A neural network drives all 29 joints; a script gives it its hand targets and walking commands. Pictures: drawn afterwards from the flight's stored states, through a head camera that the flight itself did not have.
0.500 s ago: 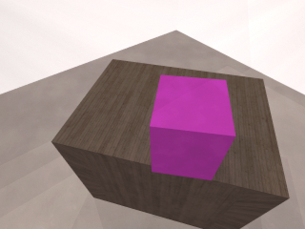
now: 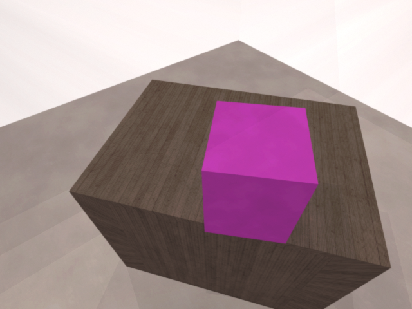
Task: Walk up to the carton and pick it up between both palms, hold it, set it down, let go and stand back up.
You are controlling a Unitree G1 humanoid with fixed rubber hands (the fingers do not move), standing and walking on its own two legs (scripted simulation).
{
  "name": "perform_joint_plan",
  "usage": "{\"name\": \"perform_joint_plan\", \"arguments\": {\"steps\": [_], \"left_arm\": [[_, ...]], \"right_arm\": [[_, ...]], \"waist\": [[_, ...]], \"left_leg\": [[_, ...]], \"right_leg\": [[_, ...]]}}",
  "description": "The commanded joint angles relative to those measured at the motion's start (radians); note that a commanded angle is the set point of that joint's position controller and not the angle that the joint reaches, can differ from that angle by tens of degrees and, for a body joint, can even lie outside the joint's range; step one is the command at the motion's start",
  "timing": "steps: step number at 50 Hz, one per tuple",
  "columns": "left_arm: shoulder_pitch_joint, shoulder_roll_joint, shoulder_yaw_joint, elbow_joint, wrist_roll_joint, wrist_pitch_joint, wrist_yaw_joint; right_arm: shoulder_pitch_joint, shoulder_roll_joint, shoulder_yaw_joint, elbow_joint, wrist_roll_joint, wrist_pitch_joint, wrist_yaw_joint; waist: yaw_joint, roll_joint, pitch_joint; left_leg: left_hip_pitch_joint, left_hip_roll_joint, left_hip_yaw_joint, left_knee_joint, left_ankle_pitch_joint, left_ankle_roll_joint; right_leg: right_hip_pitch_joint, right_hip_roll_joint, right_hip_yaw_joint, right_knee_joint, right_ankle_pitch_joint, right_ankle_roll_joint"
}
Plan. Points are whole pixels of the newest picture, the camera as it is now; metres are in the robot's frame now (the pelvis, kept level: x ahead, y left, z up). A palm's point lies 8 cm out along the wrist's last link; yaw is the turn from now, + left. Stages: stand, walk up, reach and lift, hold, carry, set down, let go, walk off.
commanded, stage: stand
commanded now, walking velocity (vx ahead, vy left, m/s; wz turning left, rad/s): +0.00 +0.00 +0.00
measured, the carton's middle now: (251, 173) +0.42 -0.10 +0.00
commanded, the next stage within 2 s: none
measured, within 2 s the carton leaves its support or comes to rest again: neither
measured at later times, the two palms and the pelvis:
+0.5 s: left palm out of the picture -0.05 +0.20 -0.15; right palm out of the picture -0.04 -0.19 -0.15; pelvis +0.00 +0.00 +0.00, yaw +0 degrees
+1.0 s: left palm out of the picture -0.05 +0.20 -0.15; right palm out of the picture -0.04 -0.20 -0.15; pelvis +0.00 +0.00 +0.00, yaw +0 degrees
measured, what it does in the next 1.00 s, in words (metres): stands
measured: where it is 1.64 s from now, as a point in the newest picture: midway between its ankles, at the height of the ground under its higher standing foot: outside the picture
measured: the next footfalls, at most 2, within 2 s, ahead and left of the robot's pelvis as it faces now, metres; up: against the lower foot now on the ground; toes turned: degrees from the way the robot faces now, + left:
none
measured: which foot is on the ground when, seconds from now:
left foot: down 0.00-1.00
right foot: down 0.00-1.00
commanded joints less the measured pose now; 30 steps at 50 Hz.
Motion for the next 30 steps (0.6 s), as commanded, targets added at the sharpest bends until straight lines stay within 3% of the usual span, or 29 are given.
{"name": "perform_joint_plan", "arguments": {"steps": [1,30], "left_arm": [[0.099,0.067,0.01,-0.001,0.0,-0.003,0.003],[0.099,0.067,0.01,-0.002,0.0,-0.004,0.003]], "right_arm": [[0.094,-0.06,-0.009,0.0,0.0,-0.003,-0.003],[0.094,-0.06,-0.01,0.001,0.0,-0.003,-0.002]], "waist": [[0.0,-0.001,0.078],[0.0,-0.001,0.078]], "left_leg": [[-0.064,0.071,-0.049,-0.061,0.12,0.034],[-0.062,0.072,-0.045,-0.061,0.121,0.032]], "right_leg": [[-0.006,-0.104,0.101,-0.093,0.063,-0.015],[-0.007,-0.104,0.102,-0.093,0.064,-0.015]]}}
